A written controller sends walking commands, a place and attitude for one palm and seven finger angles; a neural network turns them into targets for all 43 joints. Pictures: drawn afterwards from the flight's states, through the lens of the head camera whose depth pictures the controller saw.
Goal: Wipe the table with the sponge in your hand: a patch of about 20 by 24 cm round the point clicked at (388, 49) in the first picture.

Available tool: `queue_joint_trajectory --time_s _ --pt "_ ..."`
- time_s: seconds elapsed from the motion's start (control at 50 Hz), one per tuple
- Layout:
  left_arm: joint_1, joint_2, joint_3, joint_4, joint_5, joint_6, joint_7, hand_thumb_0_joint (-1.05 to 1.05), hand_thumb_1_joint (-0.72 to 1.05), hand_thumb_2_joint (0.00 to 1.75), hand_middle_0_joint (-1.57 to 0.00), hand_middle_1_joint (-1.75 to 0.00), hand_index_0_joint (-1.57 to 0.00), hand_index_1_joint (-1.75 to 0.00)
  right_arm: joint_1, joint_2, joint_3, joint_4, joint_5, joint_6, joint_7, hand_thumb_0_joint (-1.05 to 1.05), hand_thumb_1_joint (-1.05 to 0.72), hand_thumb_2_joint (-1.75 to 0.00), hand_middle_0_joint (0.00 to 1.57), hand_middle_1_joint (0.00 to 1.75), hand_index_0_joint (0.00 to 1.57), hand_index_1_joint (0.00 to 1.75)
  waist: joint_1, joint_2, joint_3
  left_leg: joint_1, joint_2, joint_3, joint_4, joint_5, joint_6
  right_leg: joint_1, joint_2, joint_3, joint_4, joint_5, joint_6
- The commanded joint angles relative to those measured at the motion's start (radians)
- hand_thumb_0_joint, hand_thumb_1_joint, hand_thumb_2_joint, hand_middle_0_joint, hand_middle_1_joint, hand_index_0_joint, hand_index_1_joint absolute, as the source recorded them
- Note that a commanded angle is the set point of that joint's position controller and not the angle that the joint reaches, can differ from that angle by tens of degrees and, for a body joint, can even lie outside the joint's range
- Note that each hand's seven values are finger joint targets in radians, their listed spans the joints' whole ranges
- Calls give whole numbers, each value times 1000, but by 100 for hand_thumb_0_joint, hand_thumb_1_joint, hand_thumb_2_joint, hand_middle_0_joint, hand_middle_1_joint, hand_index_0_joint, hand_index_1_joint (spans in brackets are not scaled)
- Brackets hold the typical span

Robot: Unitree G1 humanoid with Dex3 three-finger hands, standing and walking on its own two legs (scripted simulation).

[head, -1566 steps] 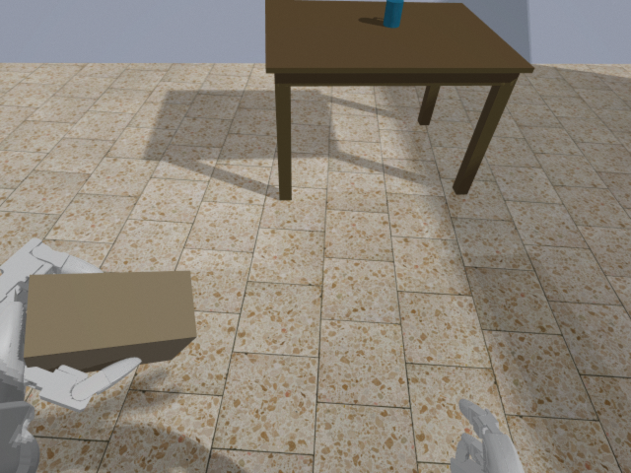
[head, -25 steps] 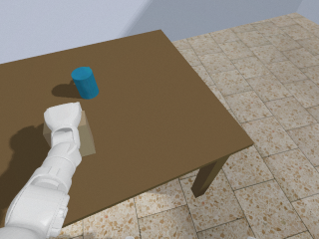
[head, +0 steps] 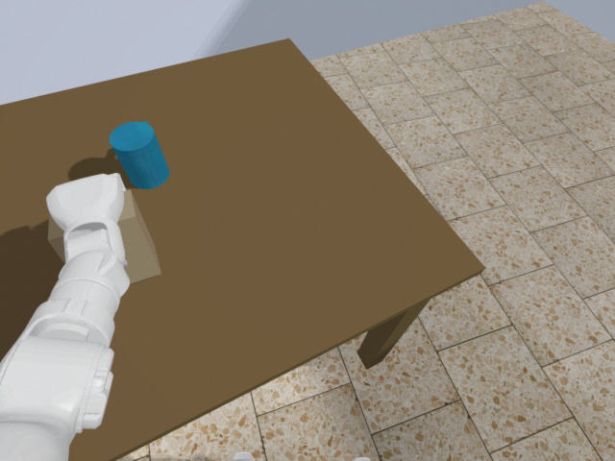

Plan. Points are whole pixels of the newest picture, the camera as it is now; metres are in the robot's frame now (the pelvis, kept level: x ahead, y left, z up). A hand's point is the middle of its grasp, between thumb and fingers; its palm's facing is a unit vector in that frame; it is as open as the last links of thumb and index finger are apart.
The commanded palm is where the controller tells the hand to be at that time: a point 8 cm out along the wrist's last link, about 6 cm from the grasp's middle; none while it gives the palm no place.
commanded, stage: slide back across to the first lane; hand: left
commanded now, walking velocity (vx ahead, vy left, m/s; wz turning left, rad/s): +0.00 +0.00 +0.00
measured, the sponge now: (114, 253) +0.42 +0.29 -0.04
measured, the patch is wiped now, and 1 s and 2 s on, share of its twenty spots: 1.00 1.00 1.00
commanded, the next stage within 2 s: wipe back along the first lane in 0.46 s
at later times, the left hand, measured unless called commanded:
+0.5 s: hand (54, 253) +0.39 +0.34 +0.01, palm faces -0.13 -0.03 -0.99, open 10.7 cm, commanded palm +0.36 +0.33 +0.06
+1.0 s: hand (50, 281) +0.35 +0.33 +0.01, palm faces -0.11 -0.01 -0.99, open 10.7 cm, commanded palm +0.32 +0.32 +0.04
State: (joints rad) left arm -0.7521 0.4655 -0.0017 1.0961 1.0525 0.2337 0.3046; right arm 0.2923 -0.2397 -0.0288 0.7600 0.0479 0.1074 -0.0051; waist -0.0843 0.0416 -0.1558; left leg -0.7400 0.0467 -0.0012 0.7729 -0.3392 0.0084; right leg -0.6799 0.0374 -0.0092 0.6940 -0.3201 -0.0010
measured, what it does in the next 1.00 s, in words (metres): stands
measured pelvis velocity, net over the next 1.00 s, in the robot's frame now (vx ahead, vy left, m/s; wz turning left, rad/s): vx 0.01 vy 0.00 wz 0.03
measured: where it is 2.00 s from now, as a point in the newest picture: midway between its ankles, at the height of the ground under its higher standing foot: outside the picture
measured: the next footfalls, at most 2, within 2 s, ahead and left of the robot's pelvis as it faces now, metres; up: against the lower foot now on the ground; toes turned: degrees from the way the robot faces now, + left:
none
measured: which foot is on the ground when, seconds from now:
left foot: down 0.00-1.00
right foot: down 0.00-1.00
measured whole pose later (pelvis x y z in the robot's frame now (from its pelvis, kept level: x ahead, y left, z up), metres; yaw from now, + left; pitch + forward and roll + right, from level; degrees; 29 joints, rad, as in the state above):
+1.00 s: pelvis +0.01 +0.00 +0.01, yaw +2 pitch +12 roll -2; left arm -0.41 0.47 0.00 0.80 1.04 0.18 0.29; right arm 0.23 -0.25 -0.03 0.72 0.06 0.14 -0.01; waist -0.01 0.04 -0.13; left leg -0.59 0.02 -0.02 0.72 -0.34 0.01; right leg -0.52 0.02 -0.03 0.65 -0.33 0.00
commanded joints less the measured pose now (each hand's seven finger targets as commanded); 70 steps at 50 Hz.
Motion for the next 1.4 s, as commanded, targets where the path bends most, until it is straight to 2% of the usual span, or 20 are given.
queue_joint_trajectory --time_s 0.0,0.06,0.14,0.24,0.32,0.38,0.52,0.56,0.62,0.68,0.76,0.88,0.98,1.06,1.16,1.2,1.24,1.26,1.36,1.38 --pt "-202 304 62 -118 25 24 19 0 10 130 -120 -160 -120 -160 32 -173 -51 -98 4 -23 -3 0 -90 -90 20 30 20 30 49 -1 -322 260 -47 -5 -90 282 39 210 24 -21 -94 297 -44" --pt "-202 336 82 -151 37 23 15 0 10 130 -120 -160 -120 -160 18 -176 -52 -100 6 -20 -2 0 -90 -90 20 30 20 30 53 11 -305 282 -47 -10 -105 306 39 220 22 -22 -99 308 -49" --pt "-106 295 55 -164 38 17 -7 0 10 130 -120 -160 -120 -160 9 -173 -54 -113 10 -17 4 0 -90 -90 20 30 20 30 62 22 -280 320 -47 -10 -115 324 38 216 25 -31 -113 308 -53" --pt "-102 246 17 -231 27 -20 -37 0 10 130 -120 -160 -120 -160 -1 -171 -59 -120 11 -16 -1 0 -90 -90 20 30 20 30 46 20 -268 373 -40 -17 -118 349 40 202 26 -34 -123 312 -55" --pt "-90 269 39 -253 26 -49 -47 0 10 130 -120 -160 -120 -160 -6 -175 -60 -117 11 -10 -9 0 -90 -90 20 30 20 30 45 10 -248 382 -42 -25 -120 367 38 199 24 -37 -124 320 -58" --pt "-71 288 61 -299 37 -76 -43 0 10 130 -120 -160 -120 -160 -12 -175 -65 -117 7 -8 -7 0 -90 -90 20 30 20 30 60 69 -271 420 -42 -28 -107 432 35 199 24 -34 -111 355 -66" --pt "-11 322 98 -306 47 -85 -26 0 10 130 -120 -160 -120 -160 -29 -180 -64 -126 5 3 -3 0 -90 -90 20 30 20 30 68 32 -267 379 -50 -21 -102 428 33 227 20 -33 -103 390 -64" --pt "-20 308 93 -326 44 -89 -25 0 10 130 -120 -160 -120 -160 -38 -175 -64 -129 5 0 -3 0 -90 -90 20 30 20 30 69 52 -274 382 -50 -24 -104 440 33 228 19 -31 -101 387 -67" --pt "28 227 29 -306 42 -79 -28 0 10 130 -120 -160 -120 -160 -40 -172 -66 -132 7 1 0 0 -90 -90 20 30 20 30 58 22 -246 387 -49 -23 -101 399 35 198 22 -36 -112 349 -64" --pt "84 219 43 -337 15 -81 -29 0 10 130 -120 -160 -120 -160 -49 -173 -68 -137 7 1 -2 0 -90 -90 20 30 20 30 74 20 -286 399 -48 -26 -101 408 34 229 22 -35 -107 362 -65" --pt "155 221 66 -353 -11 -74 -28 0 10 130 -120 -160 -120 -160 -74 -172 -62 -144 9 2 -6 0 -90 -90 20 30 20 30 82 -24 -266 356 -49 -20 -110 372 36 266 17 -28 -113 375 -63" --pt "189 175 11 -346 9 -46 -30 0 10 130 -120 -160 -120 -160 -90 -172 -55 -151 13 -2 -7 0 -90 -90 20 30 20 30 79 -13 -158 328 -58 -24 -132 272 40 214 18 -34 -130 257 -64" --pt "191 172 7 -334 13 -41 -36 0 10 130 -120 -160 -120 -160 -93 -172 -53 -152 13 -3 -13 0 -90 -90 20 30 20 30 81 -24 -154 320 -56 -27 -136 218 37 190 19 -35 -130 191 -66" --pt "247 110 -19 -383 -9 -43 -37 0 10 130 -120 -160 -120 -160 -116 -160 -54 -175 15 -7 -13 0 -90 -90 20 30 20 30 92 -23 -195 337 -53 -25 -133 245 35 213 20 -36 -122 218 -68" --pt "311 89 -21 -436 -31 -24 -28 0 10 130 -120 -160 -120 -160 -139 -158 -51 -188 17 -13 -15 0 -90 -90 20 30 20 30 98 -37 -190 336 -53 -24 -135 243 35 231 20 -37 -123 228 -66" --pt "341 107 -8 -417 -28 -6 -24 0 10 130 -120 -160 -120 -160 -140 -163 -49 -185 17 -11 -19 0 -90 -90 20 30 20 30 99 -60 -148 322 -55 -24 -137 221 35 221 21 -41 -126 205 -64" --pt "332 75 -39 -445 -29 7 -27 0 10 130 -120 -160 -120 -160 -156 -159 -47 -192 19 -14 -19 0 -90 -90 20 30 20 30 94 -60 -128 326 -56 -25 -145 200 35 211 19 -40 -135 183 -62" --pt "311 62 -50 -476 -32 8 -28 0 10 130 -120 -160 -120 -160 -165 -156 -46 -194 22 -16 -19 0 -90 -90 20 30 20 30 94 -35 -134 340 -54 -28 -149 213 33 213 20 -41 -132 187 -65" --pt "406 75 -28 -506 -38 30 -38 0 10 130 -120 -160 -120 -160 -181 -156 -42 -205 21 -20 -20 0 -90 -90 20 30 20 30 114 -50 -162 353 -60 -26 -146 244 34 258 18 -34 -130 237 -67" --pt "421 49 -54 -519 -39 30 -41 0 10 130 -120 -160 -120 -160 -182 -153 -40 -209 21 -21 -20 0 -90 -90 20 30 20 30 111 -57 -153 353 -64 -24 -141 241 34 255 18 -37 -128 239 -63"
